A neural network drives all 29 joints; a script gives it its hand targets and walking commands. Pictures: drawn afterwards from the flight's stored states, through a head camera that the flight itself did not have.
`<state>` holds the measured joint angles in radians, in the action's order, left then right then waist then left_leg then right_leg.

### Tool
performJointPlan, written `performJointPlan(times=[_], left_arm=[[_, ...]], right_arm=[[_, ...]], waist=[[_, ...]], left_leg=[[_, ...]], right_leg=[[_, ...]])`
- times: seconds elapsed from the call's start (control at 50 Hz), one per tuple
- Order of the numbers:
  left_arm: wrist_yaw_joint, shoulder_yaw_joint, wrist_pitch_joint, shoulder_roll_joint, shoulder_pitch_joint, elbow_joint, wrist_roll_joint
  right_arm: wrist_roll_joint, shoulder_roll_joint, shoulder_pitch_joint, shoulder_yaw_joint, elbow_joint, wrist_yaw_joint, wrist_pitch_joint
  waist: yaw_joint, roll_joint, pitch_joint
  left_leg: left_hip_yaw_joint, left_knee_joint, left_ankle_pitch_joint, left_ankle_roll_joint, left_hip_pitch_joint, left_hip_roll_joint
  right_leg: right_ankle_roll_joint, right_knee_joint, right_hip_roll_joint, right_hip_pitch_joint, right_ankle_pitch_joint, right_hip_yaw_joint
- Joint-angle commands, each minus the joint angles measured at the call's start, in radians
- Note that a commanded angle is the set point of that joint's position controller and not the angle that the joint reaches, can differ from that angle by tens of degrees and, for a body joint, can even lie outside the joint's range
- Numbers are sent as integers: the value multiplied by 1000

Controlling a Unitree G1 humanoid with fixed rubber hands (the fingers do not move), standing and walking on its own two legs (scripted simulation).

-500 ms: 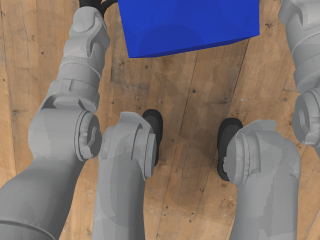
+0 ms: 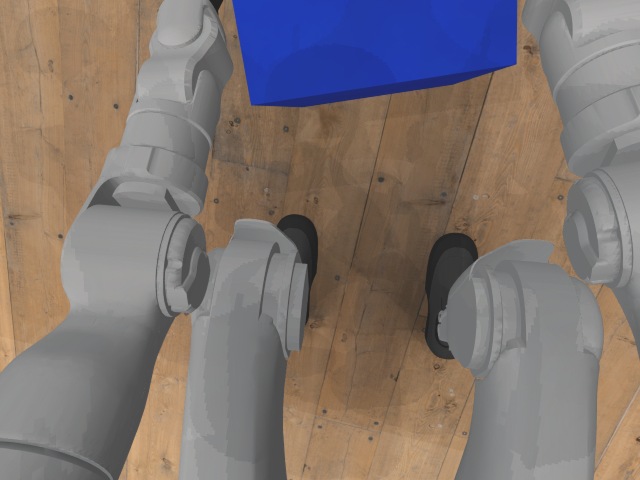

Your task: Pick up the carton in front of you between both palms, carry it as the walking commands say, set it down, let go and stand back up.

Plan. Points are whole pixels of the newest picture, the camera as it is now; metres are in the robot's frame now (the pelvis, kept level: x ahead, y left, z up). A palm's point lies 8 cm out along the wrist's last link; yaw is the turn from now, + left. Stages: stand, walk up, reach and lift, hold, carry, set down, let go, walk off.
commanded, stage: reach and lift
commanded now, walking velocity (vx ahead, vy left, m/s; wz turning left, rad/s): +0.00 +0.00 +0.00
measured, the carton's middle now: out of the picture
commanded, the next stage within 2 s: none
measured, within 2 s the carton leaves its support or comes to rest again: leaves its support in 0.20 s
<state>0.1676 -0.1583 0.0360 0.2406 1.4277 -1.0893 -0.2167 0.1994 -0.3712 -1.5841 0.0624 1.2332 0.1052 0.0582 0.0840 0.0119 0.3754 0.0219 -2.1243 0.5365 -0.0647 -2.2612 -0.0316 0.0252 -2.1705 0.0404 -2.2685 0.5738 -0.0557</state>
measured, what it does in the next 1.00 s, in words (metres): rises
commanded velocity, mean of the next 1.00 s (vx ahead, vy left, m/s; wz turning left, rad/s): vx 0.00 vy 0.00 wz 0.00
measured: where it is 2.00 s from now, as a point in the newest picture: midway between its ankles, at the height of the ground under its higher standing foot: (367, 305)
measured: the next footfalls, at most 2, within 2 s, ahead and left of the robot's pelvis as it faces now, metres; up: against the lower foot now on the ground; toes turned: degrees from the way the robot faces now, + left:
none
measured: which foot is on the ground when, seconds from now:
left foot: down 0.00-1.00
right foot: down 0.00-1.00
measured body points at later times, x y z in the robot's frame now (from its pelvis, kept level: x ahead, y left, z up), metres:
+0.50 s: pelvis +0.00 +0.00 +0.01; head +0.31 -0.03 +0.33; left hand +0.53 +0.18 -0.08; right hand +0.56 -0.12 -0.09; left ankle +0.12 +0.14 -0.34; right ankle +0.11 -0.13 -0.35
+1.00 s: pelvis +0.01 +0.00 +0.14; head +0.25 -0.01 +0.52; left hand +0.49 +0.17 +0.08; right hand +0.50 -0.14 +0.06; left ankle +0.12 +0.14 -0.35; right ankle +0.11 -0.13 -0.35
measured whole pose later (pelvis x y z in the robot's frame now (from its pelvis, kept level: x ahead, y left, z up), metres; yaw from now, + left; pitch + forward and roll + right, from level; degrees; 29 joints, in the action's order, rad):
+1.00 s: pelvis +0.01 +0.00 +0.14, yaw -2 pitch +42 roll +0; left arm 0.05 -0.49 0.37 -0.03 0.95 -0.64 0.20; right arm -0.22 -0.01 -0.98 -0.39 0.75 0.03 0.37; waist 0.05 -0.01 -0.19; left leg 0.10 -1.68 0.49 -0.08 -1.92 -0.10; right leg 0.05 -1.70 0.10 -1.92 0.51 -0.08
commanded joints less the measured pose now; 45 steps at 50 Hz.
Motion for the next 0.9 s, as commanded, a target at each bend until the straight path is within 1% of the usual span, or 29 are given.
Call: performJointPlan(times=[0.0,0.04,0.06,0.12,0.14,0.18,0.2,0.24,0.26,0.28,0.32,0.34,0.38,0.4,0.42,0.44,0.5,0.52,0.54,0.56,0.58,0.66,0.68,0.72,0.76,0.78,0.8,0.82,0.88], left_arm=[[-120,82,-2,-451,375,42,23],[-209,168,9,-781,503,124,52],[-252,108,36,-782,472,127,70],[-286,241,36,-844,707,448,-7],[-294,212,63,-881,644,370,7],[-299,156,107,-939,503,282,54],[-312,152,114,-960,503,310,81],[-307,263,113,-1049,605,441,-11],[-311,221,139,-1017,515,435,6],[-302,312,158,-1112,563,483,-39],[-301,243,187,-1027,450,440,31],[-314,221,221,-1082,404,356,82],[-327,228,228,-1139,473,414,90],[-335,278,224,-1166,493,505,57],[-341,229,235,-1133,519,536,78],[-350,206,256,-1148,493,462,122],[-376,90,303,-1146,421,285,246],[-382,18,313,-1089,353,268,290],[-382,12,322,-1150,325,265,313],[-383,65,312,-1189,368,325,296],[-380,3,324,-1182,310,291,316],[-369,88,307,-1258,251,354,318],[-376,108,310,-1280,242,316,259],[-368,182,306,-1252,329,429,267],[-359,272,306,-1300,303,499,196],[-355,237,313,-1224,360,496,204],[-364,223,331,-1285,237,387,233],[-369,223,326,-1292,239,443,213],[-382,195,360,-1315,110,324,302]], right_arm=[[-75,430,-405,79,-63,-100,-12],[-87,746,-404,74,-15,-191,-5],[-124,836,-307,30,-31,-221,23],[-31,1073,-368,113,-321,-273,53],[-100,1027,-366,71,-270,-264,67],[-70,1044,-372,77,-333,-263,77],[-122,1036,-323,28,-257,-265,96],[-36,1132,-449,158,-459,-259,85],[14,1110,-539,174,-590,-249,84],[50,1151,-561,279,-716,-236,82],[39,1125,-589,244,-707,-222,117],[-49,1189,-468,166,-628,-220,144],[-32,1232,-499,180,-590,-218,152],[-71,1238,-392,150,-593,-218,168],[-79,1273,-356,134,-565,-214,197],[-160,1225,-332,63,-449,-215,209],[-295,1248,-148,-85,-237,-250,261],[-314,1244,-174,-144,-271,-264,259],[-359,1231,-160,-145,-309,-266,261],[-310,1311,-202,-111,-327,-277,259],[-345,1271,-140,-158,-317,-280,268],[-268,1376,-183,-53,-397,-291,259],[-230,1347,-238,-23,-508,-285,238],[-229,1390,-120,-20,-404,-292,253],[-153,1459,-207,59,-593,-282,237],[-233,1419,-49,-28,-368,-273,278],[-223,1436,-110,33,-521,-264,261],[-256,1432,-77,11,-458,-268,275],[-304,1380,-22,-30,-436,-281,287]], waist=[[-33,-129,-1110],[-10,-71,-1110],[-56,-119,-1078],[5,-114,-1396],[-37,-143,-1384],[54,-84,-1385],[20,-76,-1267],[29,-133,-1547],[95,-123,-1647],[59,-134,-1814],[123,-142,-1777],[55,-170,-1788],[47,-164,-1735],[-41,-124,-1780],[37,-151,-1755],[-40,-140,-1607],[-30,-87,-1299],[31,-103,-1299],[-50,-81,-1332],[21,-91,-1426],[-5,-95,-1418],[61,-57,-1510],[7,-67,-1518],[43,-40,-1596],[7,-52,-1678],[-7,-86,-1564],[-33,-64,-1617],[-10,-118,-1573],[-9,-36,-1427]], left_leg=[[-91,118,-271,-24,561,-59],[-113,88,-303,-23,541,-80],[-110,86,-369,-5,563,-82],[-136,63,-470,14,633,-94],[-134,77,-436,13,574,-101],[-134,93,-445,17,620,-95],[-134,100,-397,5,513,-91],[-142,86,-482,16,659,-102],[-142,103,-558,23,682,-104],[-141,90,-556,17,715,-113],[-166,93,-482,20,666,-102],[-159,164,-407,28,651,-120],[-166,159,-349,30,620,-111],[-170,170,-354,10,598,-121],[-180,216,-284,29,609,-119],[-162,212,-186,19,533,-113],[-168,298,-15,26,393,-119],[-164,350,-18,36,444,-112],[-143,362,5,36,462,-114],[-158,374,-72,32,506,-116],[-154,414,-71,35,546,-125],[-154,443,-191,29,668,-132],[-127,452,-230,27,706,-123],[-140,491,-248,12,759,-139],[-116,491,-321,26,861,-132],[-141,516,-206,13,757,-134],[-116,537,-158,21,839,-139],[-133,567,-160,19,843,-147],[-117,624,-150,30,840,-139]], right_leg=[[4,158,48,547,-218,104],[-9,119,63,494,-264,89],[-10,151,75,464,-317,107],[-28,94,104,584,-441,90],[-24,110,85,608,-431,116],[-27,107,96,586,-409,111],[-23,129,98,547,-380,109],[-6,113,111,634,-454,134],[-21,101,97,695,-509,124],[-18,118,103,851,-553,112],[0,134,101,795,-456,110],[4,184,119,872,-437,147],[1,213,133,754,-312,154],[-10,232,135,794,-366,161],[-13,290,141,818,-315,129],[-14,290,136,730,-215,142],[-39,394,129,568,-30,126],[-41,389,119,572,-18,138],[-32,411,133,573,-7,163],[-27,419,132,613,-78,150],[-31,459,131,632,-65,149],[-11,487,154,650,-168,136],[-6,487,146,673,-201,152],[-14,545,152,768,-229,129],[-6,541,154,829,-309,124],[-3,590,147,851,-215,119],[-4,582,152,868,-159,140],[18,617,143,878,-149,149],[-5,673,140,829,-132,140]])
